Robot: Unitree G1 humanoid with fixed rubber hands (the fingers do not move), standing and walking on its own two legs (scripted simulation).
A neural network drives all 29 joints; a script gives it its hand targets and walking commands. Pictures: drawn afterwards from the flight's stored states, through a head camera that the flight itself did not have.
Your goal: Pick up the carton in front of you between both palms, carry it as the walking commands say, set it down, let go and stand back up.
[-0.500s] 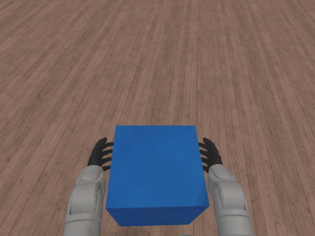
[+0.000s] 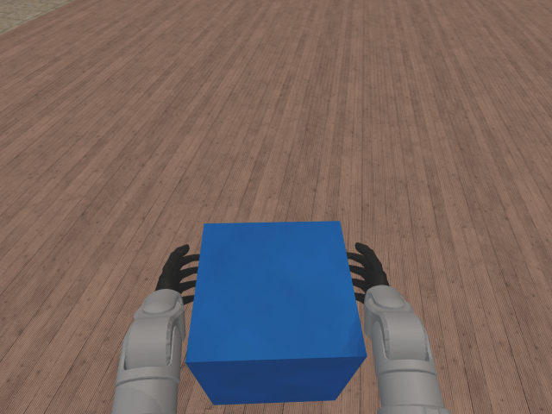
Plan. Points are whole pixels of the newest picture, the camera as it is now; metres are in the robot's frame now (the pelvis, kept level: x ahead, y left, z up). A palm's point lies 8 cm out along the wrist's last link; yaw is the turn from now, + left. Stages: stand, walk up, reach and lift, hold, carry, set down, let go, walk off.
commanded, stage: carry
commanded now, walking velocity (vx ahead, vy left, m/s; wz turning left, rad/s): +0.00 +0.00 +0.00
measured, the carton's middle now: (273, 317) +0.29 +0.00 -0.04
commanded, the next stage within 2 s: hold in 1.36 s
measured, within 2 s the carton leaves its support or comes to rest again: neither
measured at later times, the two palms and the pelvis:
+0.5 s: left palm (156, 322) +0.25 +0.16 +0.04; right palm (373, 319) +0.25 -0.14 +0.04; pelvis -0.04 +0.01 +0.00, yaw +0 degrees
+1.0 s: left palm (147, 343) +0.22 +0.17 +0.04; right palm (375, 340) +0.22 -0.13 +0.04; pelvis -0.07 +0.02 +0.00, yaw +0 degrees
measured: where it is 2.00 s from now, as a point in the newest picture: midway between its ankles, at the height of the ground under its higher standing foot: outside the picture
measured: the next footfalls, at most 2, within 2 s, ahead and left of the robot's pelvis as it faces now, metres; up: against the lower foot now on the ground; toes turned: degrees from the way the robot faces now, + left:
none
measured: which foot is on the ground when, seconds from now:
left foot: down 0.00-1.00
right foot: down 0.00-1.00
